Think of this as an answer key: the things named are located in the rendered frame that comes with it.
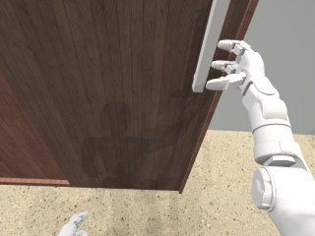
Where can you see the wardrobe door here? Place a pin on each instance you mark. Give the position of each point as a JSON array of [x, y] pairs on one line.
[[23, 153], [108, 84]]

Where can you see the robot right upper arm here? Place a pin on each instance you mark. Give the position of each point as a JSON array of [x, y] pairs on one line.
[[287, 195]]

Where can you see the robot right forearm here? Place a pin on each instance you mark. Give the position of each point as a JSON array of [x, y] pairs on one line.
[[273, 138]]

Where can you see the handle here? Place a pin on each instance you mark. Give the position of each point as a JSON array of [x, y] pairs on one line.
[[210, 42]]

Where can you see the left robot hand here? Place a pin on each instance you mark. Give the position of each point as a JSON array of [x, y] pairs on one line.
[[71, 227]]

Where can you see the right robot hand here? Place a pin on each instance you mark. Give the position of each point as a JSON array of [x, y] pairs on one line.
[[251, 65]]

